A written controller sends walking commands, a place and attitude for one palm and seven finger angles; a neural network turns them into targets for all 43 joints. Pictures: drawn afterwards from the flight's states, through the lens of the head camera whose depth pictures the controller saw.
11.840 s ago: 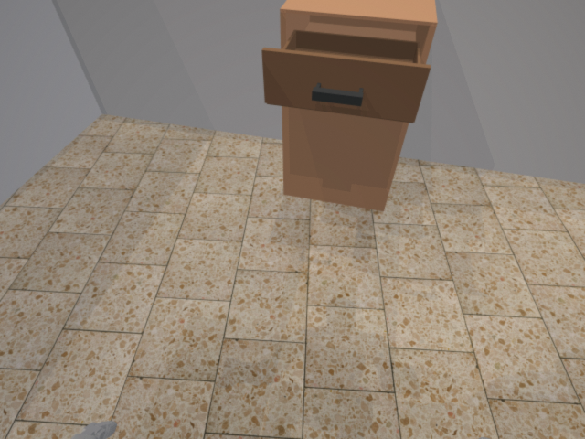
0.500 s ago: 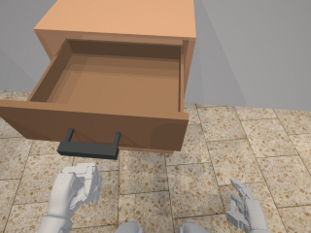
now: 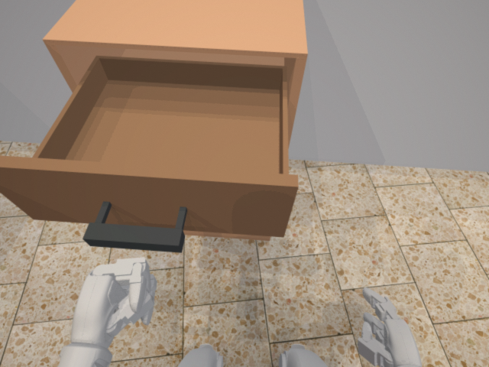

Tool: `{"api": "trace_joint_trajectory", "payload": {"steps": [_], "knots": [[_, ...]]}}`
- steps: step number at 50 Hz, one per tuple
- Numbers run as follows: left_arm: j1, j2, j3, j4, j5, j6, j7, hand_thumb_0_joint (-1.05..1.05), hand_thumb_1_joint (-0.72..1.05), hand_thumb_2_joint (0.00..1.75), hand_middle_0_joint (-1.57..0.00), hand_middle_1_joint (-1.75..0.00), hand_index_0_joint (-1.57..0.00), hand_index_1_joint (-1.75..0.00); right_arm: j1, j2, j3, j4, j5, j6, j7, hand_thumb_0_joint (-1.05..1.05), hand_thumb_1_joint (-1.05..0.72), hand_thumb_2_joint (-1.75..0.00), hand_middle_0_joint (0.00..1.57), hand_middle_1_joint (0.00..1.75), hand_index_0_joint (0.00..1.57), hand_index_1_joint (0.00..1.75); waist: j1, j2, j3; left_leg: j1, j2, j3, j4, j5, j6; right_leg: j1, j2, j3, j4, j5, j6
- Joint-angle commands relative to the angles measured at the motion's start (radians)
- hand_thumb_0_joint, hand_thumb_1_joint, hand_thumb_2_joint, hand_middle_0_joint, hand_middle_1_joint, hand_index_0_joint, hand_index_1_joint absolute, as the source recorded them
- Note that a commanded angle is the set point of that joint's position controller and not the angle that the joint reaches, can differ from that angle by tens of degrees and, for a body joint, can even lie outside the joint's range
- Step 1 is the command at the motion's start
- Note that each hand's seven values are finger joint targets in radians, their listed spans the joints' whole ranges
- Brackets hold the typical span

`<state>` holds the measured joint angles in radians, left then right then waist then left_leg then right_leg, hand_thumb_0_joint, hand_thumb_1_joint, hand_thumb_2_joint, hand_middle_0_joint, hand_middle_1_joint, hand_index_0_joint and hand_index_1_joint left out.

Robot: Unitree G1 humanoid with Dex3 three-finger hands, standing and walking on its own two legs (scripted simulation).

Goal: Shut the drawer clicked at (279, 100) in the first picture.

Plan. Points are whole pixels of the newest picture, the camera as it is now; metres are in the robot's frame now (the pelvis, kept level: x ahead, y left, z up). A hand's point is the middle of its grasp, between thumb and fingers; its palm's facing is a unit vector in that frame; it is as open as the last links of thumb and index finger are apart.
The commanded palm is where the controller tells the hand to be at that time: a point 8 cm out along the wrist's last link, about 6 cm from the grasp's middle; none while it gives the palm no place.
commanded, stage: push the drawer shut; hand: left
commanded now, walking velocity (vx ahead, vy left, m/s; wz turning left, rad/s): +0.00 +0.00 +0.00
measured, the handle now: (139, 223) +0.32 +0.18 +0.06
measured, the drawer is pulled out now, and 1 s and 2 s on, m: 0.29 0.23 0.10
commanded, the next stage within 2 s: none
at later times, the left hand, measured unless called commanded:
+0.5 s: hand (154, 276) +0.24 +0.14 +0.05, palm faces -0.06 -1.00 -0.05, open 3.1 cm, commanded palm +0.24 +0.19 +0.06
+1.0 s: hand (162, 239) +0.30 +0.14 +0.05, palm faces -0.07 -1.00 -0.04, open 3.1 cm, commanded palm +0.30 +0.19 +0.06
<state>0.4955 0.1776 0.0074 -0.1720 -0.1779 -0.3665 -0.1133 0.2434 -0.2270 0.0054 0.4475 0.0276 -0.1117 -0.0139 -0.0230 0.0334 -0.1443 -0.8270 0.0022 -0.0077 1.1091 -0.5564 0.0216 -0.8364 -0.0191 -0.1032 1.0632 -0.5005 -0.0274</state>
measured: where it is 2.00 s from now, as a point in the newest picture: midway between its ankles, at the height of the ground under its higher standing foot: outside the picture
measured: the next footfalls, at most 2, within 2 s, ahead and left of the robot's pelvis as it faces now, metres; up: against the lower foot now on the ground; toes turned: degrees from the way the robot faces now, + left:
none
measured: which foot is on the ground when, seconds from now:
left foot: down 0.00-1.00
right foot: down 0.00-1.00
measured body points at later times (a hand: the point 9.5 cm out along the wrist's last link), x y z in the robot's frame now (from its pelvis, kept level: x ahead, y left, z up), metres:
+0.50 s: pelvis -0.01 -0.01 +0.00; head +0.07 -0.01 +0.44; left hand +0.24 +0.19 +0.06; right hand +0.16 -0.25 -0.08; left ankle -0.01 +0.10 -0.66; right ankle +0.01 -0.11 -0.66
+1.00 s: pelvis -0.02 +0.00 +0.01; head +0.05 +0.00 +0.45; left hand +0.30 +0.19 +0.06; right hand +0.14 -0.24 -0.09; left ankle -0.01 +0.10 -0.66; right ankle +0.01 -0.11 -0.66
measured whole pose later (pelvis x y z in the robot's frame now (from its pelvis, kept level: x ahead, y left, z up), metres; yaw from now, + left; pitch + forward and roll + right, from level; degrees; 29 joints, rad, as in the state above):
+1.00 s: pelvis -0.02 +0.00 +0.01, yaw +1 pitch +15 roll -1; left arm -0.06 0.21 0.04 0.27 -0.18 -0.33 -0.12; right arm 0.22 -0.25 0.03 0.56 0.03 -0.13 -0.03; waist -0.03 0.03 -0.11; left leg -0.82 -0.01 -0.02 1.06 -0.49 0.02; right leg -0.83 -0.03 -0.11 1.02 -0.44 -0.03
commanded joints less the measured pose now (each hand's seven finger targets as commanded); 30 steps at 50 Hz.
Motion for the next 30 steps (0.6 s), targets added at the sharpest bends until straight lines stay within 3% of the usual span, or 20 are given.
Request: {"api": "trace_joint_trajectory", "payload": {"steps": [1, 5, 10, 12, 14, 19, 20, 22, 23, 27, 30], "knots": [[-0.023, 0.074, 0.04, -0.253, -0.011, -0.094, -0.006, 0.0, 0.9, 0.9, -1.4, -1.6, -1.4, -1.6, -0.041, -0.121, -0.049, -0.156, -0.002, -0.058, -0.008, 0.0, -0.9, -0.9, 0.2, 0.3, 0.2, 0.3, -0.008, 0.012, -0.226, 0.103, -0.004, -0.034, -0.161, 0.322, -0.003, 0.193, 0.02, 0.049, -0.126, 0.253, -0.003], [0.031, 0.082, 0.066, -0.208, -0.017, -0.073, -0.012, 0.0, 0.9, 0.9, -1.4, -1.6, -1.4, -1.6, -0.043, -0.12, -0.052, -0.156, 0.003, -0.046, -0.009, 0.0, -0.9, -0.9, 0.2, 0.3, 0.2, 0.3, -0.004, -0.021, -0.21, 0.083, -0.006, -0.027, -0.161, 0.32, -0.002, 0.216, 0.021, 0.054, -0.139, 0.271, -0.001], [-0.116, 0.074, 0.04, -0.186, -0.012, -0.067, -0.008, 0.0, 0.9, 0.9, -1.4, -1.6, -1.4, -1.6, -0.042, -0.131, -0.042, -0.149, 0.0, -0.048, -0.014, 0.0, -0.9, -0.9, 0.2, 0.3, 0.2, 0.3, -0.038, -0.018, -0.168, 0.061, -0.007, -0.031, -0.148, 0.254, 0.003, 0.164, 0.018, 0.061, -0.149, 0.198, 0.003], [-0.167, 0.078, 0.04, -0.172, -0.014, -0.069, -0.009, 0.0, 0.9, 0.9, -1.4, -1.6, -1.4, -1.6, -0.039, -0.136, -0.04, -0.143, -0.002, -0.055, -0.016, 0.0, -0.9, -0.9, 0.2, 0.3, 0.2, 0.3, -0.042, -0.014, -0.176, 0.061, -0.007, -0.034, -0.145, 0.242, 0.003, 0.157, 0.017, 0.064, -0.152, 0.181, 0.004], [-0.219, 0.117, 0.083, -0.147, -0.016, -0.071, -0.008, 0.0, 0.9, 0.9, -1.4, -1.6, -1.4, -1.6, -0.035, -0.14, -0.04, -0.132, -0.004, -0.054, -0.02, 0.0, -0.9, -0.9, 0.2, 0.3, 0.2, 0.3, -0.037, -0.03, -0.195, 0.045, -0.008, -0.03, -0.139, 0.236, 0.005, 0.181, 0.015, 0.08, -0.159, 0.171, 0.004], [-0.288, 0.134, 0.107, -0.098, -0.022, -0.047, -0.013, 0.0, 0.9, 0.9, -1.4, -1.6, -1.4, -1.6, -0.034, -0.143, -0.036, -0.123, 0.0, -0.053, -0.019, 0.0, -0.9, -0.9, 0.2, 0.3, 0.2, 0.3, -0.024, 0.012, -0.238, 0.074, -0.01, -0.022, -0.159, 0.275, 0.004, 0.225, 0.012, 0.081, -0.163, 0.223, 0.003], [-0.322, 0.103, 0.075, -0.1, -0.025, -0.041, -0.016, 0.0, 0.9, 0.9, -1.4, -1.6, -1.4, -1.6, -0.036, -0.142, -0.034, -0.123, 0.001, -0.055, -0.018, 0.0, -0.9, -0.9, 0.2, 0.3, 0.2, 0.3, -0.036, 0.008, -0.238, 0.081, -0.01, -0.024, -0.161, 0.275, 0.004, 0.223, 0.011, 0.078, -0.167, 0.226, 0.006], [-0.363, 0.103, 0.076, -0.082, -0.031, -0.034, -0.009, 0.0, 0.9, 0.9, -1.4, -1.6, -1.4, -1.6, -0.034, -0.145, -0.034, -0.111, 0.001, -0.059, -0.02, 0.0, -0.9, -0.9, 0.2, 0.3, 0.2, 0.3, -0.043, 0.014, -0.22, 0.085, -0.009, -0.027, -0.163, 0.271, 0.003, 0.206, 0.011, 0.073, -0.172, 0.221, 0.007], [-0.396, 0.13, 0.098, -0.067, -0.027, -0.034, -0.002, 0.0, 0.9, 0.9, -1.4, -1.6, -1.4, -1.6, -0.031, -0.151, -0.034, -0.101, 0.002, -0.058, -0.022, 0.0, -0.9, -0.9, 0.2, 0.3, 0.2, 0.3, -0.051, -0.001, -0.21, 0.078, -0.008, -0.031, -0.161, 0.265, 0.005, 0.198, 0.012, 0.073, -0.176, 0.208, 0.006], [-0.518, 0.093, 0.052, -0.025, -0.023, -0.045, -0.002, 0.0, 0.9, 0.9, -1.4, -1.6, -1.4, -1.6, -0.037, -0.151, -0.032, -0.078, 0.0, -0.068, -0.023, 0.0, -0.9, -0.9, 0.2, 0.3, 0.2, 0.3, -0.065, -0.01, -0.209, 0.079, -0.009, -0.036, -0.165, 0.23, 0.006, 0.18, 0.009, 0.076, -0.183, 0.169, 0.009], [-0.566, 0.116, 0.075, 0.011, -0.022, -0.054, -0.007, 0.0, 0.9, 0.9, -1.4, -1.6, -1.4, -1.6, -0.035, -0.155, -0.034, -0.062, 0.0, -0.07, -0.026, 0.0, -0.9, -0.9, 0.2, 0.3, 0.2, 0.3, -0.061, -0.033, -0.238, 0.083, -0.009, -0.035, -0.168, 0.233, 0.008, 0.2, 0.008, 0.083, -0.186, 0.171, 0.008]]}}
